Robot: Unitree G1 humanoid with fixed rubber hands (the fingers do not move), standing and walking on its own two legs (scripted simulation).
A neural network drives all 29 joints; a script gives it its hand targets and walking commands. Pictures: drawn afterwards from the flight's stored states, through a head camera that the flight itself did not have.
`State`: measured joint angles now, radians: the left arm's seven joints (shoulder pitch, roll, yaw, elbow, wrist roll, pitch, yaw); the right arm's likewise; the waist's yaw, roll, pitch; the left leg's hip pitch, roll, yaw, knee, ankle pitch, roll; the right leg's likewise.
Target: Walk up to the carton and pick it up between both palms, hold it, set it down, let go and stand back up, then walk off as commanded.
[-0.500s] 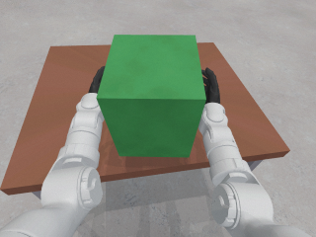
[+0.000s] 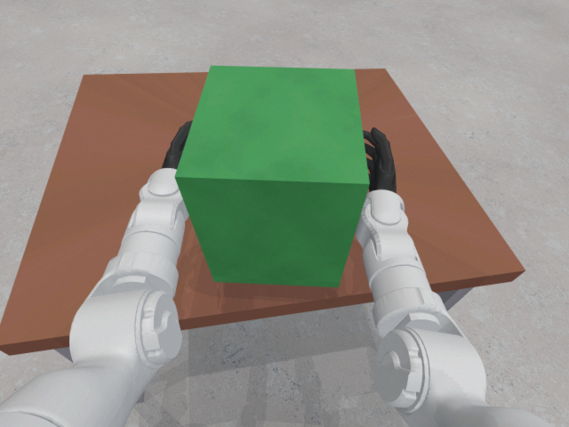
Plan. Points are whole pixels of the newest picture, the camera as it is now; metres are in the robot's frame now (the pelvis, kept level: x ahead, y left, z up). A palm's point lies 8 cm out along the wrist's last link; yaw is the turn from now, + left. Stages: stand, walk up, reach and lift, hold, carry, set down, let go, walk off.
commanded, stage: set down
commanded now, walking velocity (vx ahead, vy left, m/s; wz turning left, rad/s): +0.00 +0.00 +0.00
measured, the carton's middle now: (278, 183) +0.42 -0.03 +0.10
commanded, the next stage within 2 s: none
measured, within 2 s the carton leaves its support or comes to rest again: neither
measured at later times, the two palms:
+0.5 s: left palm (181, 174) +0.46 +0.11 +0.08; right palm (371, 189) +0.40 -0.17 +0.10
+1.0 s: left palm (182, 177) +0.48 +0.12 +0.06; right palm (361, 197) +0.41 -0.17 +0.07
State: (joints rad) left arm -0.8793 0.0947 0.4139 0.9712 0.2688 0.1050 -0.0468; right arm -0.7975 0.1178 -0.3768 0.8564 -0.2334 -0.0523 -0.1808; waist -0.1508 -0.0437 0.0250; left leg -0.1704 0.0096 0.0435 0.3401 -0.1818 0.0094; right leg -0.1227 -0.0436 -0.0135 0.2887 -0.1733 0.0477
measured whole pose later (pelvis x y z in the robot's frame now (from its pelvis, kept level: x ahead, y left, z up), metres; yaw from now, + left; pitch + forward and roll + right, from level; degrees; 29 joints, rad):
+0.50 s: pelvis +0.01 +0.00 +0.00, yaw +0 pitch +5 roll -1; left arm -0.91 0.12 0.41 1.07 0.27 0.04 -0.06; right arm -0.80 0.15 -0.44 0.86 -0.29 -0.08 -0.18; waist -0.16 -0.04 0.00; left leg -0.25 0.01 0.04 0.34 -0.18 0.01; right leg -0.20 -0.04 -0.01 0.29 -0.17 0.05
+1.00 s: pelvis +0.02 +0.01 +0.00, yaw +0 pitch +11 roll -1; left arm -0.93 0.14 0.41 1.12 0.27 -0.04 -0.06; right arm -0.80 0.16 -0.49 0.96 -0.31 -0.22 -0.21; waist -0.17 -0.04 -0.05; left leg -0.35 0.01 0.04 0.35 -0.19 0.01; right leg -0.30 -0.04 -0.01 0.29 -0.16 0.05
